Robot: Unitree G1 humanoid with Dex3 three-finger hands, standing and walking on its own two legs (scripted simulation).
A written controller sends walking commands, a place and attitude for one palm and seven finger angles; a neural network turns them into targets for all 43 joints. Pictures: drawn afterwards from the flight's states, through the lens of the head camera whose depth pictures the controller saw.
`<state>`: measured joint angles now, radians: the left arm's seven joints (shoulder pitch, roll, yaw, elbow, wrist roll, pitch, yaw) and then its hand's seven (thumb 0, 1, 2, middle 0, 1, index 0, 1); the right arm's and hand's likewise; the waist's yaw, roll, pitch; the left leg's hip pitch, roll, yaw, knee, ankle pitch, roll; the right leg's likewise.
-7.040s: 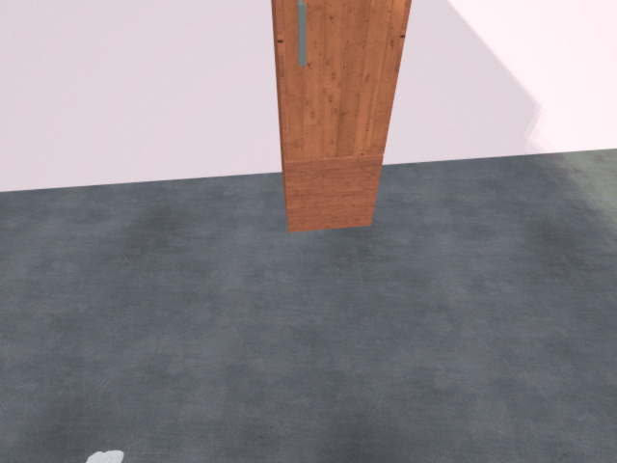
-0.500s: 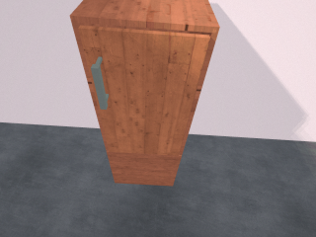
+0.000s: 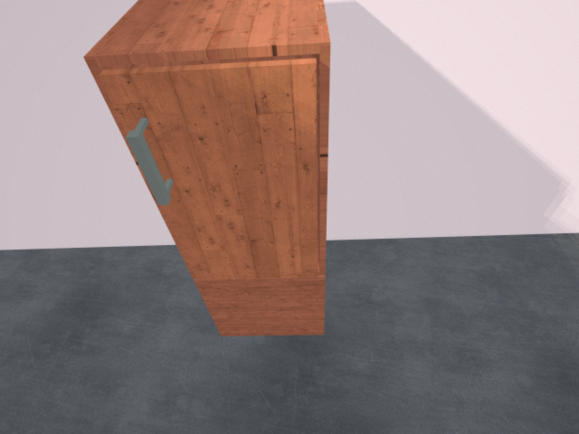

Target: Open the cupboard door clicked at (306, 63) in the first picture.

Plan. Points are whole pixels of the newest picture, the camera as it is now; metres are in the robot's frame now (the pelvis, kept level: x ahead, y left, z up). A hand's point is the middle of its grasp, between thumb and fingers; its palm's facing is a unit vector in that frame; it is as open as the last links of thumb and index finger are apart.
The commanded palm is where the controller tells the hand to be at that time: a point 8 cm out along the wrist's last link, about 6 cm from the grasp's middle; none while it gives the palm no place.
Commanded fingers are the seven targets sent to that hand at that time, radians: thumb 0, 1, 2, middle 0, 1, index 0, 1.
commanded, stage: come to a stop and stand still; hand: left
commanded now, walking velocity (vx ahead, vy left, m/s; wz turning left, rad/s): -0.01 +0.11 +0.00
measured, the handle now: (153, 163) +0.53 +0.29 +0.09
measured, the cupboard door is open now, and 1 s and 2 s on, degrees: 0 0 0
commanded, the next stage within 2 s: look again from close up in 0.60 s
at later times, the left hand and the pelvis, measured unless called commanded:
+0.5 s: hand out of the picture -0.04 +0.22 -0.18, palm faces +0.08 -0.98 -0.19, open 7.4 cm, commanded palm none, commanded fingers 0.00 0.90 0.90 -0.20 -0.30 -0.20 -0.30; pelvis -0.03 +0.04 +0.00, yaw +1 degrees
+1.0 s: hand out of the picture -0.01 +0.21 -0.17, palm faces +0.05 -0.97 -0.24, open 7.4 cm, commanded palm none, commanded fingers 0.00 0.90 0.90 -0.20 -0.30 -0.20 -0.30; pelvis -0.02 +0.03 -0.01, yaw +1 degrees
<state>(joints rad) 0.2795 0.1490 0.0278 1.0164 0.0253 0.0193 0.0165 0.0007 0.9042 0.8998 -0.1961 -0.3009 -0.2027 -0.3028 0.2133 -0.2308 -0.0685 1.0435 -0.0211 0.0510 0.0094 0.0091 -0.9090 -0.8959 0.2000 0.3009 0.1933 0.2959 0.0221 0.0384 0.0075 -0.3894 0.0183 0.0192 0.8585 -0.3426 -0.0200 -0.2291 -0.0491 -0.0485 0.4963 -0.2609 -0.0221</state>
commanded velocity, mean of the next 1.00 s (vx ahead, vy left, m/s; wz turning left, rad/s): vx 0.00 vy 0.01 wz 0.00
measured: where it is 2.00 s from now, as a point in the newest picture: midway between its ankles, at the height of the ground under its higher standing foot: outside the picture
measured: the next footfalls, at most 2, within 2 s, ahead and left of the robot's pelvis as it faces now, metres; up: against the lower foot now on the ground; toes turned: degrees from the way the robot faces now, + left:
left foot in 0.24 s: -0.01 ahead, +0.16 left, +0.00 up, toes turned +4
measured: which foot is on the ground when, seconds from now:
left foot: up 0.00-0.22, down 0.24-1.00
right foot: down 0.00-1.00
